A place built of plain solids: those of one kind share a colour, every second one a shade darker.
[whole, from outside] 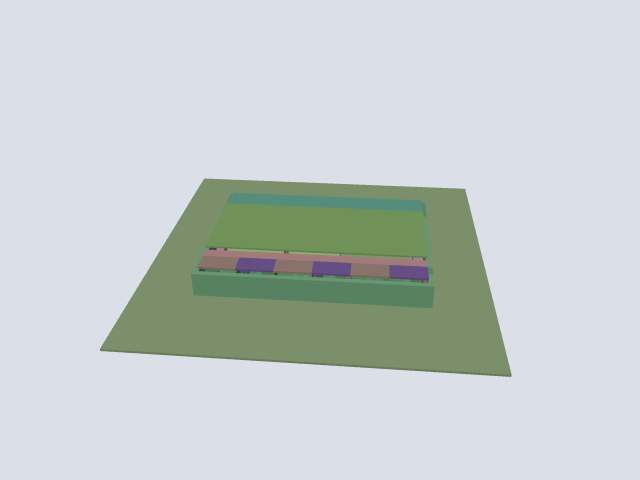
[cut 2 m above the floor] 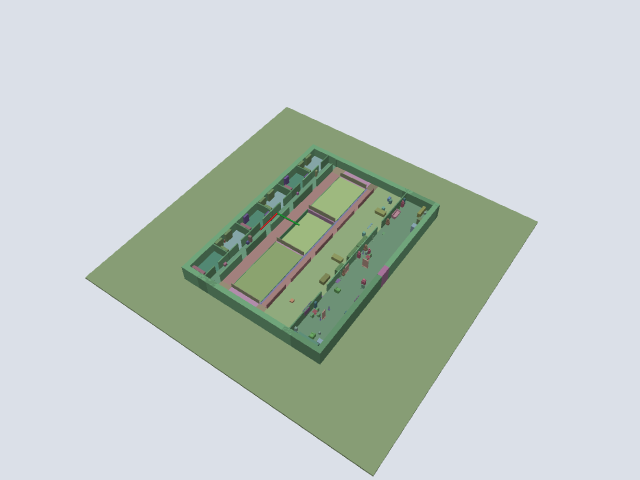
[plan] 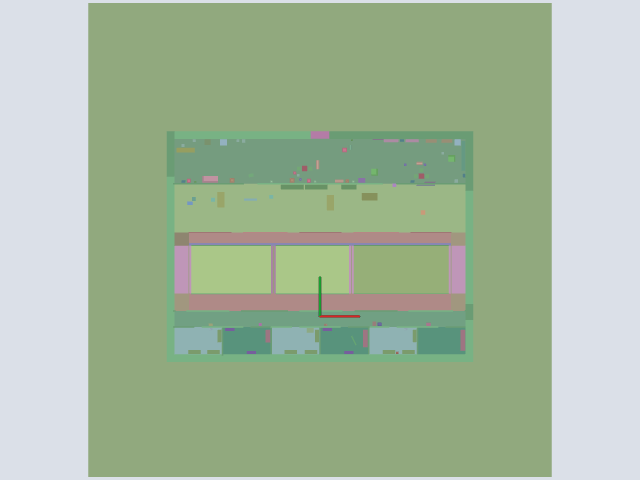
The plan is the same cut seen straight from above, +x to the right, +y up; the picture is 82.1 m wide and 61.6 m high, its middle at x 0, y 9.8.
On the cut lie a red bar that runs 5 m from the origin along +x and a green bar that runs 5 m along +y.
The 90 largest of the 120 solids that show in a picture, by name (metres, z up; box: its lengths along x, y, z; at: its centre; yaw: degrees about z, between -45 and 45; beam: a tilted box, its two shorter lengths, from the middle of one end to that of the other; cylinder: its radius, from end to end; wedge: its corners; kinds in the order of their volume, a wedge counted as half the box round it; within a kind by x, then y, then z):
{
 "ground_under_all_1": {"box": [59.49, 60.83, 0.4], "at": [0.0, 9.8, -0.75]},
 "wall_1": {"box": [1.0, 5.4, 4.23], "at": [-19.18, -3.16, 1.52]},
 "wall_2": {"box": [1.0, 3.85, 4.23], "at": [-19.18, -0.34, 1.52]},
 "wall_3": {"box": [1.0, 18.13, 4.23], "at": [-19.18, 8.86, 1.52]},
 "wall_4": {"box": [1.0, 7.65, 4.23], "at": [-19.18, 19.95, 1.52]},
 "wall_5": {"box": [2.76, 0.2, 4.23], "at": [-17.5, -1.36, 1.52]},
 "wall_6": {"box": [2.76, 0.2, 4.23], "at": [-17.5, -1.36, 1.52]},
 "wall_7": {"box": [8.06, 1.0, 4.23], "at": [-15.65, -5.36, 1.52]},
 "wall_8": {"box": [5.5, 0.2, 4.23], "at": [-14.4, 0.69, 1.52]},
 "wall_9": {"box": [9.11, 0.2, 4.23], "at": [-14.32, 17.02, 1.52]},
 "wall_10": {"box": [0.2, 3.8, 4.23], "at": [-12.52, -3.16, 1.52]},
 "wall_11": {"box": [5.31, 0.2, 4.23], "at": [-12.52, -1.36, 1.52]},
 "wall_12": {"box": [2.76, 0.2, 4.23], "at": [-11.24, -1.36, 1.52]},
 "wall_13": {"box": [18.48, 1.0, 4.23], "at": [-10.44, 23.27, 1.52]},
 "wall_14": {"box": [8.06, 1.0, 4.23], "at": [-9.39, -5.36, 1.52]},
 "wall_15": {"box": [2.76, 0.2, 4.23], "at": [-7.53, -1.36, 1.52]},
 "wall_16": {"box": [6.04, 0.2, 4.23], "at": [-7.13, 0.69, 1.52]},
 "wall_17": {"box": [0.2, 3.8, 4.23], "at": [-6.26, -3.16, 1.52]},
 "wall_18": {"box": [2.76, 0.2, 4.23], "at": [-4.98, -1.36, 1.52]},
 "wall_19": {"box": [8.06, 1.0, 4.23], "at": [-3.13, -5.36, 1.52]},
 "wall_20": {"box": [0.2, 3.8, 4.23], "at": [0.0, -3.16, 1.52]},
 "wall_21": {"box": [5.31, 0.2, 4.23], "at": [0.0, -1.36, 1.52]},
 "wall_22": {"box": [16.14, 0.2, 4.23], "at": [0.0, 17.02, 1.52]},
 "wall_23": {"box": [5.53, 0.2, 4.23], "at": [0.11, 0.69, 1.52]},
 "wall_24": {"box": [2.76, 0.2, 4.23], "at": [1.28, -1.36, 1.52]},
 "wall_25": {"box": [8.06, 1.0, 4.23], "at": [3.13, -5.36, 1.52]},
 "wall_26": {"box": [2.76, 0.2, 4.23], "at": [4.98, -1.36, 1.52]},
 "wall_27": {"box": [0.2, 3.8, 4.23], "at": [6.26, -3.16, 1.52]},
 "wall_28": {"box": [5.51, 0.2, 4.23], "at": [7.18, 0.69, 1.52]},
 "wall_29": {"box": [2.76, 0.2, 4.23], "at": [7.53, -1.36, 1.52]},
 "wall_30": {"box": [8.06, 1.0, 4.23], "at": [9.39, -5.36, 1.52]},
 "wall_31": {"box": [18.48, 1.0, 4.23], "at": [10.44, 23.27, 1.52]},
 "wall_32": {"box": [0.2, 3.8, 4.23], "at": [12.52, -3.16, 1.52]},
 "wall_33": {"box": [5.31, 0.2, 4.23], "at": [12.52, -1.36, 1.52]},
 "wall_34": {"box": [2.76, 0.2, 4.23], "at": [13.79, -1.36, 1.52]},
 "wall_35": {"box": [5.75, 0.2, 4.23], "at": [14.21, 0.69, 1.52]},
 "wall_36": {"box": [9.11, 0.2, 4.23], "at": [14.32, 17.02, 1.52]},
 "wall_37": {"box": [8.06, 1.0, 4.23], "at": [15.65, -5.36, 1.52]},
 "wall_38": {"box": [2.76, 0.2, 4.23], "at": [17.5, -1.36, 1.52]},
 "wall_39": {"box": [2.76, 0.2, 4.23], "at": [17.5, -1.36, 1.52]},
 "wall_40": {"box": [1.0, 5.4, 4.23], "at": [19.18, -3.16, 1.52]},
 "wall_41": {"box": [1.0, 3.85, 4.23], "at": [19.18, -0.34, 1.52]},
 "wall_42": {"box": [1.0, 18.13, 4.23], "at": [19.18, 8.86, 1.52]},
 "wall_43": {"box": [1.0, 7.65, 4.23], "at": [19.18, 19.95, 1.52]},
 "floor_yard_1": {"box": [37.55, 6.25, 1.52], "at": [0.0, 13.89, 0.16]},
 "floor_lobby_1": {"box": [37.55, 5.85, 1.52], "at": [0.0, 19.95, 0.16]},
 "floor_plot_1": {"box": [10.25, 6.13, 1.52], "at": [-11.4, 6.0, 0.16]},
 "floor_plot_2": {"box": [9.4, 6.13, 0.6], "at": [-0.97, 6.0, -0.3]},
 "floor_plot_3": {"box": [12.2, 6.13, 1.52], "at": [10.43, 6.0, 0.16]},
 "ceil_hall_1": {"box": [37.55, 16.33, 0.3], "at": [0.0, 8.86, 5.02]},
 "floor_walkway_1": {"box": [33.65, 2.25, 1.52], "at": [0.0, 1.81, 0.16]},
 "floor_walkway_2": {"box": [33.65, 1.34, 1.52], "at": [0.0, 10.1, 0.16]},
 "floor_back_corridor_1": {"box": [37.55, 2.05, 1.52], "at": [0.0, -0.34, 0.16]},
 "floor_office_1": {"box": [6.26, 3.6, 1.52], "at": [-9.39, -3.16, 0.16]},
 "floor_office_2": {"box": [6.26, 3.6, 1.52], "at": [3.13, -3.16, 0.16]},
 "floor_office_3": {"box": [6.26, 3.6, 1.52], "at": [15.65, -3.16, 0.16]},
 "floor_store_1": {"box": [6.26, 3.6, 1.52], "at": [-15.65, -3.16, 0.16]},
 "floor_store_2": {"box": [6.26, 3.6, 1.52], "at": [-3.13, -3.16, 0.16]},
 "floor_store_3": {"box": [6.26, 3.6, 1.52], "at": [9.39, -3.16, 0.16]},
 "ceil_lobby_1": {"box": [37.55, 5.85, 0.3], "at": [0.0, 19.95, 4.47]},
 "floor_baulk_1": {"box": [2.25, 6.13, 1.52], "at": [-17.65, 6.0, 0.16]},
 "floor_baulk_2": {"box": [0.6, 6.13, 1.52], "at": [-5.97, 6.0, 0.16]},
 "floor_baulk_3": {"box": [0.6, 6.13, 1.52], "at": [4.03, 6.0, 0.16]},
 "floor_baulk_4": {"box": [2.25, 6.13, 1.52], "at": [17.65, 6.0, 0.16]},
 "floor_walkway_end_1": {"box": [1.95, 2.25, 1.52], "at": [-17.8, 1.81, 0.16]},
 "floor_walkway_end_2": {"box": [1.95, 1.7, 1.52], "at": [-17.8, 9.92, 0.16]},
 "floor_walkway_end_3": {"box": [1.95, 2.25, 1.52], "at": [17.8, 1.81, 0.16]},
 "floor_walkway_end_4": {"box": [1.95, 1.7, 1.52], "at": [17.8, 9.92, 0.16]},
 "ceil_back_corridor_1": {"box": [37.55, 2.05, 0.3], "at": [0.0, -0.34, 4.32]},
 "ceil_office_1": {"box": [6.26, 3.6, 0.3], "at": [-9.39, -3.16, 4.32]},
 "ceil_office_2": {"box": [6.26, 3.6, 0.3], "at": [3.13, -3.16, 4.32]},
 "ceil_office_3": {"box": [6.26, 3.6, 0.3], "at": [15.65, -3.16, 4.32]},
 "ceil_store_1": {"box": [6.26, 3.6, 0.3], "at": [-15.65, -3.16, 4.32]},
 "ceil_store_2": {"box": [6.26, 3.6, 0.3], "at": [-3.13, -3.16, 4.32]},
 "ceil_store_3": {"box": [6.26, 3.6, 0.3], "at": [9.39, -3.16, 4.32]},
 "floor_walkway_cope_far_1": {"box": [33.65, 0.36, 1.52], "at": [0.0, 9.25, 0.16]},
 "door_leaf_1": {"box": [2.4, 0.97, 4.79], "at": [0.0, 23.29, 1.79]},
 "cabinets_hall_1": {"box": [2.95, 0.6, 2.0], "at": [-3.55, 16.59, 1.92]},
 "cabinets_hall_2": {"box": [2.9, 0.6, 2.0], "at": [-0.47, 16.59, 1.92]},
 "cabinets_hall_3": {"box": [1.95, 0.6, 2.0], "at": [3.7, 16.59, 1.92]},
 "cabinets_office_1": {"box": [0.6, 1.65, 2.0], "at": [-6.69, -2.54, 1.92]},
 "cabinets_office_2": {"box": [0.6, 2.25, 2.0], "at": [5.83, -2.83, 1.92]},
 "cabinets_office_3": {"box": [0.6, 2.7, 2.0], "at": [18.34, -3.06, 1.92]},
 "rail_baulk_1": {"box": [0.12, 6.13, 2.57], "at": [-16.82, 6.0, 0.69]},
 "rail_baulk_2": {"box": [0.12, 6.13, 2.57], "at": [-5.97, 6.0, 0.69]},
 "rail_baulk_3": {"box": [0.12, 6.13, 2.57], "at": [4.03, 6.0, 0.69]},
 "rail_baulk_4": {"box": [0.12, 6.13, 2.57], "at": [16.82, 6.0, 0.69]},
 "rail_far_1": {"box": [5.69, 0.12, 2.57], "at": [-7.03, 10.77, 0.69]},
 "rail_far_2": {"box": [5.85, 0.12, 2.57], "at": [7.17, 10.77, 0.69]},
 "lockers_lobby_1": {"box": [0.5, 3.85, 1.8], "at": [18.39, 20.59, 1.82]}
}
